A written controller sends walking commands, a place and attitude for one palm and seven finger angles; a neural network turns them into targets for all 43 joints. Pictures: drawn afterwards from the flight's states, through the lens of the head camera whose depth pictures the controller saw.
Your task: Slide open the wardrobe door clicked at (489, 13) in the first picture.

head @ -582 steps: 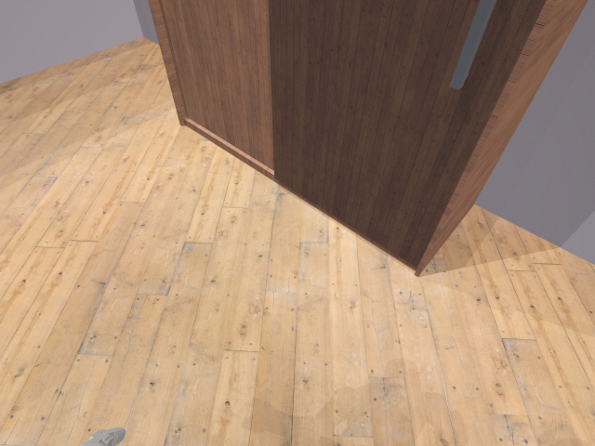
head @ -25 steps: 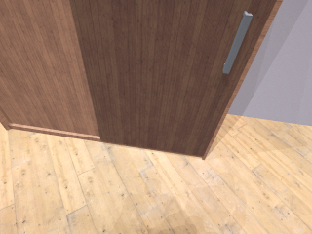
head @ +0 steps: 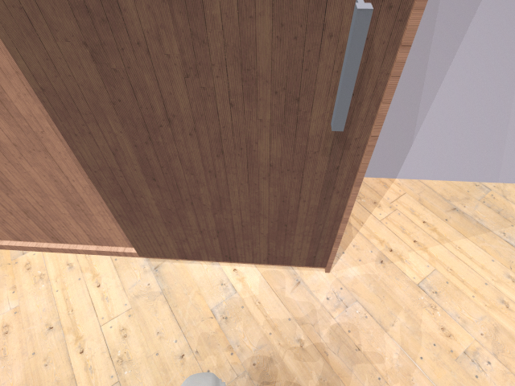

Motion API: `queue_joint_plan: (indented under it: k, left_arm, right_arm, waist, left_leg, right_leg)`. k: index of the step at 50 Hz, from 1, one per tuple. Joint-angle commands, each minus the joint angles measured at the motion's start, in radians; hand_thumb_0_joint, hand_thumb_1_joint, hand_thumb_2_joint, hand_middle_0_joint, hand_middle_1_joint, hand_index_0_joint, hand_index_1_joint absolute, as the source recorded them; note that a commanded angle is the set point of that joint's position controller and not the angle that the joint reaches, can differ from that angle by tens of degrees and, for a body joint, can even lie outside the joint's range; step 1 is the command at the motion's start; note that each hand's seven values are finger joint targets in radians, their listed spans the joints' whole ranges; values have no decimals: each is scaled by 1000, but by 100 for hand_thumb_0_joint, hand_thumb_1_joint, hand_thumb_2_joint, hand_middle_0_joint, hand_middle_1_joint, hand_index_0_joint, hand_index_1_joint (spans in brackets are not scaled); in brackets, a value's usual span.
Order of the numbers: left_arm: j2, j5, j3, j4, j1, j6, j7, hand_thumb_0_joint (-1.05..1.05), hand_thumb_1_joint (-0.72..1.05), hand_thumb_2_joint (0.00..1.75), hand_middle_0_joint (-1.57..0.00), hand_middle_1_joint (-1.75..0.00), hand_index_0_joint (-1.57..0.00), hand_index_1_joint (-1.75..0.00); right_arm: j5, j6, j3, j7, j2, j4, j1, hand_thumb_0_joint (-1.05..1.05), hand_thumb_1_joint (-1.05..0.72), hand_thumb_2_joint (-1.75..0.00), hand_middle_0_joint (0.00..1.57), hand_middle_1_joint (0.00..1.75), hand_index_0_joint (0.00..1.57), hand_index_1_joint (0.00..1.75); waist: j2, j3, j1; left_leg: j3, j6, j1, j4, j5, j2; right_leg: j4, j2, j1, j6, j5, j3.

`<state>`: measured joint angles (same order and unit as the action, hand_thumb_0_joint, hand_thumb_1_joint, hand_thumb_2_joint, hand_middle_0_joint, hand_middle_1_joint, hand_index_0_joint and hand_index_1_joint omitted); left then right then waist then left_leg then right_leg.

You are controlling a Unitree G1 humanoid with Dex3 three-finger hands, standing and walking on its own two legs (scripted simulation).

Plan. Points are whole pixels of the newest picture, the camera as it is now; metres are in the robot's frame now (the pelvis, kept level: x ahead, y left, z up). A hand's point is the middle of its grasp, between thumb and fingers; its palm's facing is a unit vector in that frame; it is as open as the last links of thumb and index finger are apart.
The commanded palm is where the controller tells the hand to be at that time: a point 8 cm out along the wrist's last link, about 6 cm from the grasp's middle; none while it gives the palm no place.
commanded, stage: take the last steps up to it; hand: right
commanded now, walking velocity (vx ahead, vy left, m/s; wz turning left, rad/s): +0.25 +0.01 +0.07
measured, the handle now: (347, 70) +0.64 -0.15 +0.16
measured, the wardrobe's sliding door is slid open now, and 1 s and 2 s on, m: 0.00 0.00 0.00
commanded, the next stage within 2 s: come to a stop and stand still in 0.24 s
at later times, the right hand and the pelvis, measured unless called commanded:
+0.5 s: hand (331, 322) +0.27 -0.13 -0.16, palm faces +0.00 +0.98 -0.21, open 7.2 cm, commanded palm none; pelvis +0.16 +0.04 +0.00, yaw +1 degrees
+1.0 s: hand out of the picture +0.16 -0.23 -0.18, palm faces +0.05 +0.98 -0.18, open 7.3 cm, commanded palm none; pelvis +0.14 -0.03 +0.01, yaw +2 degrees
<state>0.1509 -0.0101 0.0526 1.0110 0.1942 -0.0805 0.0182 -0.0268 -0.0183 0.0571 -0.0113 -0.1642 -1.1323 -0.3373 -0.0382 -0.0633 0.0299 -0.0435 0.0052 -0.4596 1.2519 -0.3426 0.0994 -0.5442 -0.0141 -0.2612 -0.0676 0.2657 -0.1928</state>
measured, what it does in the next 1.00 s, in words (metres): walks ahead: left foot, then right foot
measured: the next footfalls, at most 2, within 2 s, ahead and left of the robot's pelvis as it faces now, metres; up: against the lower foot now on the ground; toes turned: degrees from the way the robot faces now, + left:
left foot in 0.36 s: +0.25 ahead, +0.13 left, +0.00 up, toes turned +9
right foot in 0.78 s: +0.20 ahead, -0.12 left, +0.00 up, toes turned -3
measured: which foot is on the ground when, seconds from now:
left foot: up 0.00-0.34, down 0.36-0.78, up 0.80-1.00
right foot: down 0.00-0.36, up 0.38-0.76, down 0.78-1.00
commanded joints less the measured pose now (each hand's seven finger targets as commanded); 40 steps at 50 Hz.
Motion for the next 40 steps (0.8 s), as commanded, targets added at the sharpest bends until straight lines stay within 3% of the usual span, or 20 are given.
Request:
queue_joint_plan:
  k: [1,4,7,13,15,16,17,18,19,22,23,25,27,29,33,35,37,38,39,40]
  left_arm:
    - [89,-3,11,11,125,-8,1,0,90,90,-20,-30,-20,-30]
    - [100,-3,11,19,158,-10,2,0,90,90,-20,-30,-20,-30]
    - [114,-7,15,33,204,-5,2,0,90,90,-20,-30,-20,-30]
    - [121,-18,16,68,269,16,4,0,90,90,-20,-30,-20,-30]
    - [121,-14,13,73,273,23,6,0,90,90,-20,-30,-20,-30]
    - [121,-7,11,74,262,22,4,0,90,90,-20,-30,-20,-30]
    - [91,4,8,64,268,19,-2,0,90,90,-20,-30,-20,-30]
    - [39,14,-3,42,295,22,-3,0,90,90,-20,-30,-20,-30]
    - [70,15,-2,39,257,38,11,0,90,90,-20,-30,-20,-30]
    - [20,17,-7,69,229,81,14,0,90,90,-20,-30,-20,-30]
    - [14,18,-4,76,239,95,14,0,90,90,-20,-30,-20,-30]
    - [10,15,-2,71,230,120,10,0,90,90,-20,-30,-20,-30]
    - [24,4,9,48,201,133,7,0,90,90,-20,-30,-20,-30]
    - [35,1,14,26,179,133,3,0,90,90,-20,-30,-20,-30]
    - [48,5,18,-14,130,126,1,0,90,90,-20,-30,-20,-30]
    - [54,6,16,-20,136,116,1,0,90,90,-20,-30,-20,-30]
    - [63,6,16,-4,188,104,1,0,90,90,-20,-30,-20,-30]
    - [101,3,21,-1,201,91,1,0,90,90,-20,-30,-20,-30]
    - [189,-10,33,-33,167,80,4,0,90,90,-20,-30,-20,-30]
    - [227,-18,35,-66,106,88,12,0,90,90,-20,-30,-20,-30]
  right_arm:
    - [-6,7,5,10,2,60,-71,0,-90,-90,20,30,20,30]
    - [-5,10,11,14,-17,107,17,0,-90,-90,20,30,20,30]
    - [-2,9,7,16,-21,151,119,0,-90,-90,20,30,20,30]
    - [1,-8,-1,12,-17,200,218,0,-90,-90,20,30,20,30]
    - [-3,-21,2,10,-29,173,131,0,-90,-90,20,30,20,30]
    - [-4,-33,9,8,-59,137,21,0,-90,-90,20,30,20,30]
    - [-8,-50,24,-2,-128,100,-91,0,-90,-90,20,30,20,30]
    - [2,-59,39,-12,-208,84,-158,0,-90,-90,20,30,20,30]
    - [17,-53,23,-19,-197,91,-114,0,-90,-90,20,30,20,30]
    - [8,-33,-1,-35,-138,136,102,0,-90,-90,20,30,20,30]
    - [4,-24,2,-42,-133,145,134,0,-90,-90,20,30,20,30]
    - [3,-13,6,-44,-140,143,134,0,-90,-90,20,30,20,30]
    - [1,-1,20,-45,-145,153,118,0,-90,-90,20,30,20,30]
    - [-1,5,28,-47,-159,156,127,0,-90,-90,20,30,20,30]
    - [-8,21,34,-42,-176,174,150,0,-90,-90,20,30,20,30]
    - [-9,26,35,-39,-178,180,161,0,-90,-90,20,30,20,30]
    - [0,34,33,-35,-166,181,172,0,-90,-90,20,30,20,30]
    - [7,40,22,-33,-124,181,140,0,-90,-90,20,30,20,30]
    - [17,50,7,-30,-58,193,93,0,-90,-90,20,30,20,30]
    - [10,60,11,-33,-80,200,114,0,-90,-90,20,30,20,30]
  waist:
    - [133,-15,1]
    - [107,-49,-6]
    - [87,-62,-32]
    - [113,-60,-67]
    - [100,-3,-30]
    - [76,64,23]
    - [-40,168,57]
    - [-230,240,48]
    - [-95,219,43]
    - [-36,79,-31]
    - [-4,68,-41]
    - [-36,66,-44]
    - [-63,67,-26]
    - [-79,98,-23]
    - [-147,136,-20]
    - [-176,145,-35]
    - [-148,160,-69]
    - [6,170,-68]
    - [316,122,-54]
    - [317,66,-59]
  left_leg:
    - [30,-24,-86,-61,117,41]
    - [38,-34,-147,-179,166,51]
    - [6,-36,-148,-338,171,38]
    - [-61,-3,-18,-588,103,-28]
    - [-104,11,143,-695,148,-81]
    - [-88,21,299,-771,226,-75]
    - [78,77,536,-766,429,68]
    - [386,196,664,-819,832,335]
    - [332,249,550,-851,974,356]
    - [176,201,245,-884,881,266]
    - [135,194,209,-882,862,249]
    - [102,181,184,-901,784,237]
    - [123,193,195,-903,755,244]
    - [112,199,242,-879,793,243]
    - [95,190,274,-854,719,213]
    - [87,165,267,-830,641,189]
    - [71,101,196,-766,442,145]
    - [34,50,123,-667,239,79]
    - [-37,-28,1,-535,-115,-49]
    - [47,-31,42,-378,-229,-87]
  right_leg:
    - [371,-267,1,-77,-213,197]
    - [388,-276,49,-98,-240,194]
    - [362,-273,121,-104,-331,166]
    - [232,-287,187,-86,-500,143]
    - [96,-250,189,-49,-619,104]
    - [-39,-216,160,-15,-610,75]
    - [-243,-152,-8,31,-433,36]
    - [-483,-16,-196,87,269,13]
    - [-546,-42,-149,85,362,148]
    - [-488,-86,-70,96,269,194]
    - [-448,-79,-55,99,255,188]
    - [-428,-60,-60,108,234,176]
    - [-457,-38,-103,116,211,171]
    - [-440,-34,-132,124,200,175]
    - [-326,-24,-104,124,186,162]
    - [-202,-18,-60,121,125,146]
    - [28,-19,91,113,-68,136]
    - [137,-97,180,96,-151,207]
    - [255,-327,113,26,-308,483]
    - [310,-409,-45,-54,-292,557]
